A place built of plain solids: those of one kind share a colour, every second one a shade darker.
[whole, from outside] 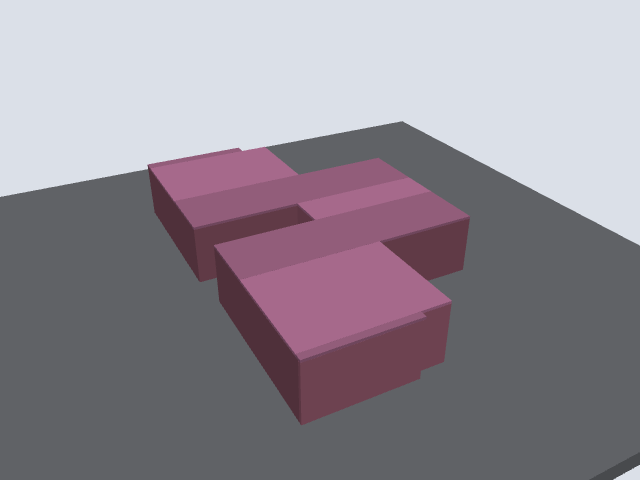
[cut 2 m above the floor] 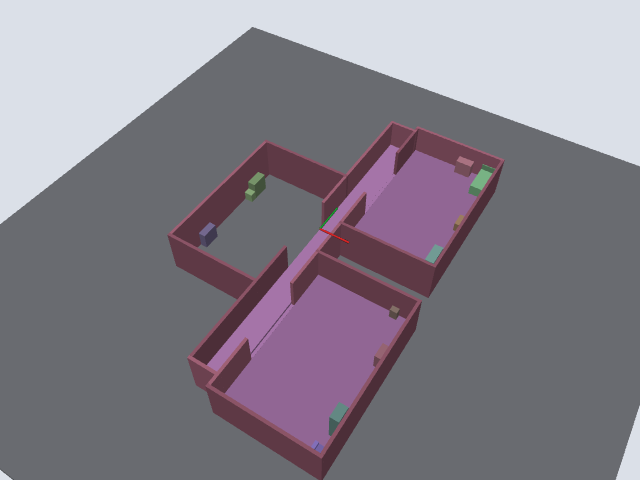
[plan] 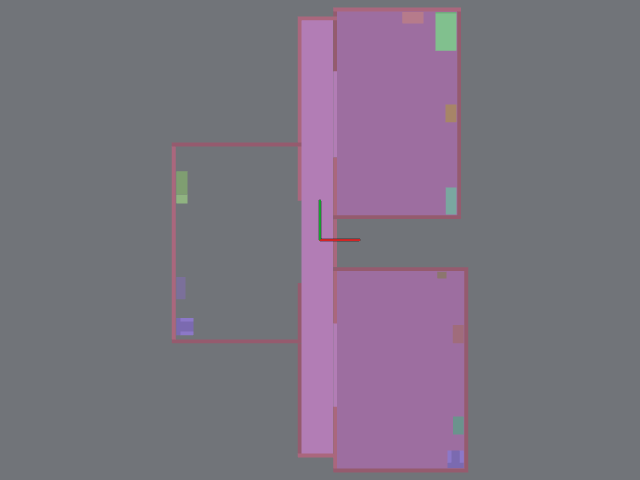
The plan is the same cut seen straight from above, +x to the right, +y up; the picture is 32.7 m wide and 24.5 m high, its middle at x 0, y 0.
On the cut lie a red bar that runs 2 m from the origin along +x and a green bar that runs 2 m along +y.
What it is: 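One storey of an old house, long lived in; a hall and three lower rooms beside it, each open to the hall along a stretch without wall, rail or kerb; a room's floor lies below the hall's by a bare drop, by one riser or not at all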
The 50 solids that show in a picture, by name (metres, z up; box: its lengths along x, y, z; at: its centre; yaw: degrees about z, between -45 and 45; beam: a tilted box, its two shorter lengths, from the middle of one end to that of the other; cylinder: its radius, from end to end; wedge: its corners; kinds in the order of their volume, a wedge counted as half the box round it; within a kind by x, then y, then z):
{
 "floor_1": {"box": [1.61, 22.12, 1.12], "at": [-0.14, 0.16, 0.51]},
 "floor_2": {"box": [0.2, 4.25, 0.95], "at": [0.77, -6.39, 0.43]},
 "floor_3": {"box": [0.2, 4.4, 1.12], "at": [0.77, 6.42, 0.51]},
 "floor_4": {"box": [6.13, 10.4, 1.12], "at": [3.94, 6.47, 0.51]},
 "floor_5": {"box": [6.49, 10.08, 0.95], "at": [4.12, -6.62, 0.43]},
 "wall_1": {"box": [0.2, 9.85, 3.7], "at": [-7.47, -0.15, 1.8]},
 "wall_2": {"box": [6.62, 0.2, 3.7], "at": [-4.25, -5.18, 1.8]},
 "wall_3": {"box": [6.62, 0.2, 3.7], "at": [-4.25, 4.88, 1.8]},
 "wall_4": {"box": [0.2, 5.63, 3.7], "at": [-1.04, -8.09, 1.8]},
 "wall_5": {"box": [0.2, 2.89, 3.7], "at": [-1.04, -3.63, 1.8]},
 "wall_6": {"box": [0.2, 2.77, 3.7], "at": [-1.04, 3.39, 1.8]},
 "wall_7": {"box": [0.2, 6.24, 3.7], "at": [-1.04, 8.1, 1.8]},
 "wall_8": {"box": [2.01, 0.2, 3.7], "at": [-0.14, -11.0, 1.8]},
 "wall_9": {"box": [2.01, 0.2, 3.7], "at": [-0.14, 11.31, 1.8]},
 "wall_10": {"box": [0.2, 0.56, 3.7], "at": [0.77, -11.38, 1.8]},
 "wall_11": {"box": [0.2, 2.39, 3.7], "at": [0.77, -9.71, 1.8]},
 "wall_12": {"box": [0.2, 2.67, 3.7], "at": [0.77, -2.92, 1.8]},
 "wall_13": {"box": [0.2, 2.45, 3.7], "at": [0.77, -0.16, 1.8]},
 "wall_14": {"box": [0.2, 2.95, 3.7], "at": [0.77, 2.74, 1.8]},
 "wall_15": {"box": [0.2, 2.6, 3.7], "at": [0.77, 9.91, 1.8]},
 "wall_16": {"box": [6.53, 0.2, 3.7], "at": [3.94, 1.17, 1.8]},
 "wall_17": {"box": [6.53, 0.2, 3.7], "at": [3.94, 11.76, 1.8]},
 "wall_18": {"box": [6.89, 0.2, 3.7], "at": [4.12, -11.76, 1.8]},
 "wall_19": {"box": [6.89, 0.2, 3.7], "at": [4.12, -1.49, 1.8]},
 "wall_20": {"box": [0.2, 10.4, 3.7], "at": [7.1, 6.47, 1.8]},
 "wall_21": {"box": [0.2, 10.08, 3.7], "at": [7.46, -6.62, 1.8]},
 "roof_1": {"box": [8.44, 2.45, 0.16], "at": [-3.35, -0.16, 3.73]},
 "roof_2": {"box": [14.77, 3.91, 0.16], "at": [-0.18, 3.02, 3.73]},
 "roof_3": {"box": [15.13, 3.89, 0.16], "at": [0.0, -3.33, 3.73]},
 "roof_4": {"box": [8.34, 6.44, 0.16], "at": [3.03, 8.2, 3.73]},
 "roof_5": {"box": [8.71, 5.83, 0.16], "at": [3.21, -8.19, 3.73]},
 "roof_6": {"box": [6.53, 0.45, 0.16], "at": [3.94, 11.64, 3.73]},
 "roof_7": {"box": [6.89, 0.76, 0.16], "at": [4.12, -11.48, 3.73]},
 "wardrobe_1": {"box": [0.56, 1.39, 2.25], "at": [6.7, 1.99, 2.19]},
 "wardrobe_2": {"box": [0.55, 0.93, 2.16], "at": [7.06, -9.47, 1.98]},
 "bed_1": {"box": [1.08, 1.91, 0.73], "at": [6.43, 10.61, 1.43]},
 "bed_2": {"box": [1.08, 0.07, 1.14], "at": [6.43, 11.6, 1.64]},
 "chest_drawers_1": {"box": [1.09, 0.58, 1.04], "at": [4.75, 11.34, 1.59]},
 "chest_drawers_2": {"box": [0.56, 0.94, 1.09], "at": [7.06, -4.8, 1.45]},
 "stove_1": {"box": [0.57, 0.46, 0.72], "at": [-7.05, 2.09, 0.31]},
 "stove_2": {"box": [0.57, 1.19, 1.35], "at": [-7.05, 2.91, 0.62]},
 "armchair_1": {"box": [0.22, 0.88, 1.06], "at": [-7.23, -4.42, 0.48]},
 "armchair_2": {"box": [0.66, 0.7, 0.51], "at": [-6.79, -4.51, 0.21]},
 "armchair_3": {"box": [0.2, 0.64, 0.67], "at": [6.61, -11.06, 1.24]},
 "armchair_4": {"box": [0.83, 0.26, 0.91], "at": [6.92, -11.5, 1.35]},
 "armchair_5": {"box": [0.63, 0.64, 0.5], "at": [7.02, -11.06, 1.15]},
 "armchair_6": {"box": [0.2, 0.64, 0.17], "at": [7.23, -11.06, 1.49]},
 "tv_unit_1": {"box": [0.47, 1.14, 1.18], "at": [-7.1, -2.46, 0.54]},
 "trunk_1": {"box": [0.57, 0.91, 0.67], "at": [6.69, 6.47, 1.4]},
 "side_table_1": {"box": [0.48, 0.36, 0.71], "at": [6.22, -1.79, 1.26]}
}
